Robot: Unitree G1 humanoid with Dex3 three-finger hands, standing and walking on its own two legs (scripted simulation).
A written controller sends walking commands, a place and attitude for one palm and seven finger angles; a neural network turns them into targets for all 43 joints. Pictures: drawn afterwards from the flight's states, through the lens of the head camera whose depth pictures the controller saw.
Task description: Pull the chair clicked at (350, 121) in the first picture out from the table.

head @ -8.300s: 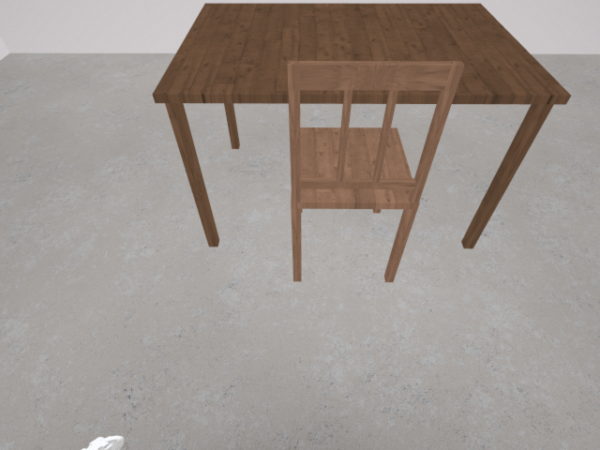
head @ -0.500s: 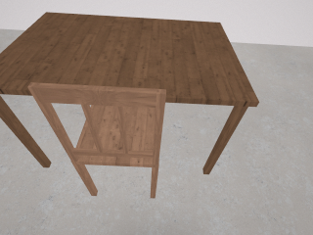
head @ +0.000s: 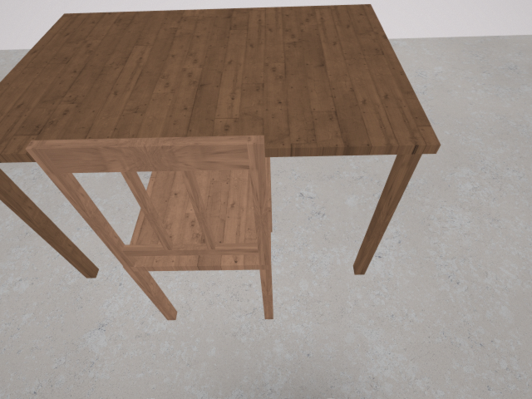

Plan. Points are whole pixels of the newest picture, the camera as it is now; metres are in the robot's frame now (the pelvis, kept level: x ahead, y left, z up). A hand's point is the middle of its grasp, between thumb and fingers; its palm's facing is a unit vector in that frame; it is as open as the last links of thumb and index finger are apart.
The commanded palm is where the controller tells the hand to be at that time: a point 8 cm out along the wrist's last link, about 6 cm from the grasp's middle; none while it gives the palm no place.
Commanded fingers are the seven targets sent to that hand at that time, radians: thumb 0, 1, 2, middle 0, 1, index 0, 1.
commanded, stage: come to a stop and stand still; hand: left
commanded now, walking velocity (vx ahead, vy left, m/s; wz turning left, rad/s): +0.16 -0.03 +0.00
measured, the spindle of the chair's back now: (151, 213) +0.47 +0.29 -0.09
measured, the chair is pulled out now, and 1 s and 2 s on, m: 0.00 0.00 0.00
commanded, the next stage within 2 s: look again from close up in 0.34 s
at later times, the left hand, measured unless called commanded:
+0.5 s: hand out of the picture -0.01 +0.18 -0.17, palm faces -0.01 -0.98 -0.22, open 7.4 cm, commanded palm none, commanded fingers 0.00 0.90 0.90 -0.20 -0.30 -0.20 -0.30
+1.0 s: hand out of the picture +0.01 +0.16 -0.17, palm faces +0.00 -0.98 -0.21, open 7.3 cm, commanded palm none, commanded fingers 0.00 0.90 0.90 -0.20 -0.30 -0.20 -0.30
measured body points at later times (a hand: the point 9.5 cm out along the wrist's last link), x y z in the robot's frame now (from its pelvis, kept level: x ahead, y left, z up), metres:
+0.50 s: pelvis -0.02 +0.00 +0.00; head +0.01 -0.01 +0.45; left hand -0.01 +0.23 -0.15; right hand -0.08 -0.20 -0.17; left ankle -0.05 +0.13 -0.73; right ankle -0.03 -0.09 -0.74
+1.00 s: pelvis +0.01 -0.01 +0.00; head +0.02 -0.03 +0.45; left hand +0.01 +0.21 -0.15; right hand +0.01 -0.23 -0.16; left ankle -0.04 +0.10 -0.73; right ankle -0.03 -0.09 -0.73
